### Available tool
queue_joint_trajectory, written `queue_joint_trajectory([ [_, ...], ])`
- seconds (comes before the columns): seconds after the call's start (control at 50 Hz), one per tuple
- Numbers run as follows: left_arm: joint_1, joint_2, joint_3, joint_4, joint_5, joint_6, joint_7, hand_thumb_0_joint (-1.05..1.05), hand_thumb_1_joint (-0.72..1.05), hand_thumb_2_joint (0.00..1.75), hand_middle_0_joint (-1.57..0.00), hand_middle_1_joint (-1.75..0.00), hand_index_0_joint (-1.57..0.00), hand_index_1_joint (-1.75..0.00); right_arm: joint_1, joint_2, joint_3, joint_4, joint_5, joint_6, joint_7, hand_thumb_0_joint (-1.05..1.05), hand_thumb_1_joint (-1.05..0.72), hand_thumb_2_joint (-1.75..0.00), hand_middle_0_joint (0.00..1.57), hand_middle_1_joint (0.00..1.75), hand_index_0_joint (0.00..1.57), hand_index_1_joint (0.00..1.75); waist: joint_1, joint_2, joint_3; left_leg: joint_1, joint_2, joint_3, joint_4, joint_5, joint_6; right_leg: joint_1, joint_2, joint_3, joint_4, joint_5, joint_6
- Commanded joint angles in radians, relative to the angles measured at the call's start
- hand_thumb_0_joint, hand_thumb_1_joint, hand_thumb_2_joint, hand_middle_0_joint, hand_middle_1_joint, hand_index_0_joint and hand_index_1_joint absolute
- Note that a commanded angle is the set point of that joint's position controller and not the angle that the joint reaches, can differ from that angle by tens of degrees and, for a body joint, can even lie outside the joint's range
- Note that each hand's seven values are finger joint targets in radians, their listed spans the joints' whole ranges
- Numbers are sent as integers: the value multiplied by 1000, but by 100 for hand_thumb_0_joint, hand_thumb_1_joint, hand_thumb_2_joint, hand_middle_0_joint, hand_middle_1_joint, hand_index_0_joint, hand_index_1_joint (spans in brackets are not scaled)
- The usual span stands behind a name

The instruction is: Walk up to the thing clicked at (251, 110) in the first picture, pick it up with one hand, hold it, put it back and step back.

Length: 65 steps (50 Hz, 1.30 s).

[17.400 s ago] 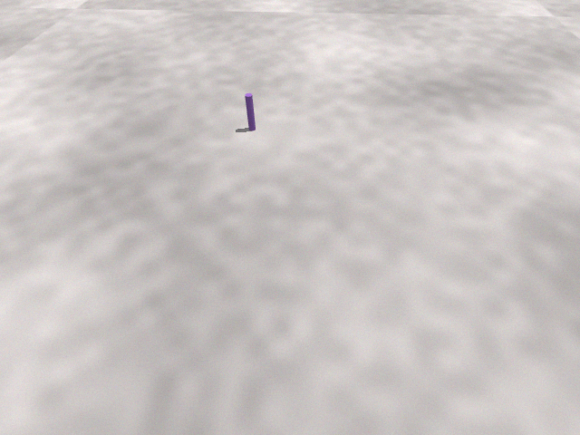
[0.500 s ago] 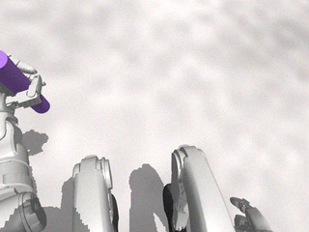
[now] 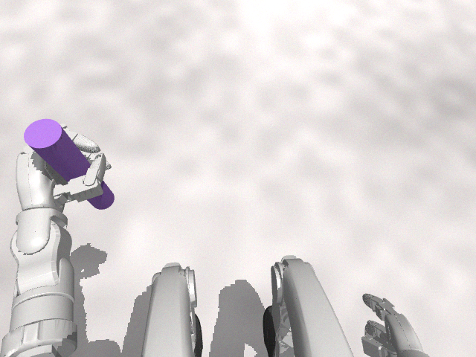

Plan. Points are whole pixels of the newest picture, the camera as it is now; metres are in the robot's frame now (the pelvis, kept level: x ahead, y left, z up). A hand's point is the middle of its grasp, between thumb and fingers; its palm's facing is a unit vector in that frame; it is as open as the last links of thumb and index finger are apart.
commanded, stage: lift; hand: left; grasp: from the side
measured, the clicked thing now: (79, 173) +0.42 +0.25 +0.00
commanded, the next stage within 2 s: hold in 1.28 s
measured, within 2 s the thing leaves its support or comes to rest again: neither
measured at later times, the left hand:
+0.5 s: hand (34, 125) +0.39 +0.22 +0.17, palm faces +0.17 -0.99 -0.02, open 5.0 cm
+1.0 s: hand (14, 85) +0.39 +0.20 +0.23, palm faces +0.17 -0.99 -0.02, open 5.0 cm
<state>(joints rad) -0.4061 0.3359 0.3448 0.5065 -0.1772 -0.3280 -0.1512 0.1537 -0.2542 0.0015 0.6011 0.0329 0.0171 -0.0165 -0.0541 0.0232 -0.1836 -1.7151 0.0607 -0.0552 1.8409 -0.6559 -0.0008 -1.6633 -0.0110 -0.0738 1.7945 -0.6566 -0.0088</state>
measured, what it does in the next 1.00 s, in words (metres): rises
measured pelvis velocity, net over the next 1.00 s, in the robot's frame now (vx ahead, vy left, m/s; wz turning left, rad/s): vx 0.05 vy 0.01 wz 0.05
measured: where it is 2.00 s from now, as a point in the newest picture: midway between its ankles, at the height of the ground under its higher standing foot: outside the picture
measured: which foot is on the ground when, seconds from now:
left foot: down 0.00-1.00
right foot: down 0.00-1.00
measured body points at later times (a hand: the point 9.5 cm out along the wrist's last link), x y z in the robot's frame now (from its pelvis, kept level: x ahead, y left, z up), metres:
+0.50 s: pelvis +0.04 +0.01 +0.13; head +0.13 +0.04 +0.57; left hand +0.38 +0.27 +0.17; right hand +0.20 -0.24 +0.04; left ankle +0.07 +0.12 -0.48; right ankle +0.07 -0.12 -0.48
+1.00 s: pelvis +0.05 +0.01 +0.19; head +0.12 +0.02 +0.63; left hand +0.37 +0.25 +0.23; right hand +0.20 -0.23 +0.08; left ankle +0.07 +0.12 -0.48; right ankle +0.07 -0.12 -0.48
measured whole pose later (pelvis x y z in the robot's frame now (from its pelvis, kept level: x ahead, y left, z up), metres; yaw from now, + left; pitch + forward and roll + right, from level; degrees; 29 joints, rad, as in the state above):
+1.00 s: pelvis +0.05 +0.01 +0.19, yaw +3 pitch +13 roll -2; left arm -0.14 0.21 0.15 0.37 -0.16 -0.32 -0.03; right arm 0.24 -0.21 0.00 0.63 0.02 -0.04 -0.03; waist -0.03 0.01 -0.08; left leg -0.81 0.05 0.00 1.07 -0.48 0.00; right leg -0.77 -0.01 -0.05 1.02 -0.48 0.01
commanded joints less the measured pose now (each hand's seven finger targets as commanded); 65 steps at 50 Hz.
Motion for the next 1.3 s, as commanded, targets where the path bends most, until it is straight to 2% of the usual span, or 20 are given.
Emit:
queue_joint_trajectory([
  [0.0, -216, 193, 27, -385, -31, -40, 33, 0, 60, 118, -127, -132, -130, -129, 65, -167, -74, -103, 10, -39, -22, 0, -88, -89, 20, 30, 20, 30, 4, 88, -543, 505, -26, -10, -348, 123, 23, 408, 20, 53, -361, 159, -17],
  [0.06, -123, 175, 24, -410, -34, -29, 61, 0, 58, 118, -127, -132, -130, -130, 62, -159, -79, -104, 15, -50, -32, 0, -89, -89, 20, 30, 20, 30, 3, 63, -526, 568, -28, -11, -400, 163, 23, 480, 23, 49, -414, 197, -13],
  [0.12, -84, 123, -32, -410, -25, -21, 75, 0, 57, 120, -127, -133, -129, -131, 52, -137, -64, -104, 15, -63, -37, 0, -89, -89, 20, 30, 20, 30, -10, 45, -475, 627, -33, -6, -446, 210, 25, 546, 24, 49, -467, 254, -9],
  [0.14, -50, 146, -13, -393, -18, -17, 85, 0, 58, 120, -128, -133, -131, -131, 51, -147, -72, -101, 14, -66, -40, 0, -89, -89, 20, 30, 20, 30, -3, 42, -455, 638, -35, -2, -464, 217, 26, 569, 25, 49, -483, 260, -10],
  [0.16, -58, 106, -41, -385, -21, -16, 81, 0, 57, 121, -129, -134, -131, -132, 50, -136, -65, -99, 15, -71, -39, 0, -89, -89, 20, 30, 20, 30, -11, 34, -439, 663, -35, -2, -476, 234, 28, 573, 26, 51, -501, 278, -9],
  [0.2, -40, 107, -37, -362, -21, -13, 81, 0, 57, 122, -131, -135, -133, -134, 60, -150, -77, -91, 13, -75, -40, 0, -89, -89, 20, 30, 20, 30, -9, 46, -410, 702, -35, -3, -509, 255, 25, 593, 26, 46, -525, 288, -12],
  [0.22, -55, 57, -92, -355, -18, -14, 72, 0, 57, 122, -131, -136, -133, -134, 64, -126, -62, -80, 11, -80, -36, 0, -89, -89, 20, 30, 20, 30, -23, 55, -387, 721, -35, -4, -525, 260, 23, 600, 27, 42, -543, 298, -12],
  [0.24, -34, 105, -54, -345, -14, -9, 78, 0, 56, 123, -132, -137, -134, -135, 68, -150, -79, -87, 11, -83, -38, 0, -89, -89, 20, 30, 20, 30, -14, 45, -390, 740, -35, -2, -538, 274, 24, 635, 25, 43, -559, 312, -12],
  [0.3, -37, 103, -77, -364, 3, -7, 78, 0, 52, 121, -131, -136, -133, -134, 74, -141, -73, -87, 7, -86, -34, 0, -89, -89, 20, 30, 20, 30, 3, 64, -373, 815, -35, 3, -599, 307, 20, 686, 24, 42, -610, 337, -14],
  [0.36, -24, 47, -99, -345, -16, -11, 81, 0, 53, 121, -130, -135, -132, -133, 73, -132, -69, -91, 8, -93, -30, 0, -89, -89, 20, 30, 20, 30, -2, 48, -340, 848, -36, 1, -654, 297, 15, 736, 26, 33, -653, 333, -14],
  [0.4, -29, 90, -55, -357, -19, -20, 91, 0, 53, 120, -130, -134, -133, -133, 66, -132, -66, -88, 8, -97, -28, 0, -90, -89, 20, 30, 20, 30, 23, 64, -329, 877, -35, 2, -683, 302, 11, 756, 24, 32, -668, 331, -16],
  [0.5, -25, 35, -124, -375, 2, -35, 103, 0, 52, 121, -131, -135, -133, -133, 60, -121, -60, -98, -2, -96, -23, 0, -90, -89, 20, 30, 20, 30, 11, 75, -276, 956, -32, -9, -771, 300, 3, 784, 26, 21, -719, 327, -16],
  [0.52, -7, 53, -97, -356, 1, -36, 106, 0, 53, 120, -132, -134, -134, -133, 67, -127, -62, -98, -1, -96, -24, 0, -90, -89, 20, 30, 20, 30, 18, 59, -290, 976, -29, -8, -780, 316, 4, 809, 25, 22, -730, 342, -16],
  [0.58, -12, 21, -144, -380, 3, -40, 105, 0, 54, 119, -132, -133, -133, -132, 70, -127, -62, -98, -8, -100, -23, 0, -90, -89, 20, 30, 20, 30, 10, 62, -286, 1017, -29, -8, -811, 339, 2, 843, 31, 13, -754, 361, -16],
  [0.74, -4, 14, -124, -367, 4, -50, 133, 0, 58, 122, -131, -135, -132, -134, 79, -116, -58, -95, -14, -99, -26, 0, -90, -89, 20, 30, 20, 30, 20, 34, -245, 1077, -27, -10, -901, 323, 0, 921, 30, 13, -834, 350, -13],
  [0.92, 3, -8, -156, -370, 8, -61, 126, 0, 58, 121, -129, -133, -130, -132, 75, -100, -52, -90, -18, -102, -24, 0, -90, -89, 20, 30, 20, 30, 19, 18, -188, 1117, -37, 24, -945, 366, 6, 1016, 28, 29, -918, 404, -8],
  [1.0, 15, 9, -124, -375, -3, -71, 126, 0, 58, 121, -127, -132, -129, -131, 85, -104, -55, -84, -19, -105, -24, 0, -90, -90, 20, 30, 20, 30, 21, 7, -233, 1150, -38, 31, -954, 410, 9, 1081, 25, 37, -939, 453, -5],
  [1.04, 40, -12, -151, -364, 5, -71, 126, 0, 58, 121, -126, -131, -128, -130, 80, -99, -52, -84, -21, -101, -23, 0, -89, -89, 20, 30, 20, 30, 22, 17, -213, 1164, -41, 38, -962, 437, 8, 1092, 23, 40, -952, 482, -3],
  [1.18, 31, -18, -152, -353, 12, -78, 128, 0, 59, 122, -129, -132, -130, -132, 68, -104, -58, -80, -23, -93, -16, 0, -90, -89, 20, 30, 20, 30, 23, 10, -148, 1173, -39, 38, -999, 420, 7, 1100, 25, 38, -980, 463, -4],
  [1.28, 31, -17, -140, -360, -2, -91, 124, 0, 60, 122, -130, -133, -131, -133, 65, -105, -60, -79, -24, -95, -14, 0, -90, -90, 20, 30, 20, 30, 21, 12, -192, 1213, -42, 44, -1003, 466, 7, 1148, 25, 42, -990, 512, 0],
])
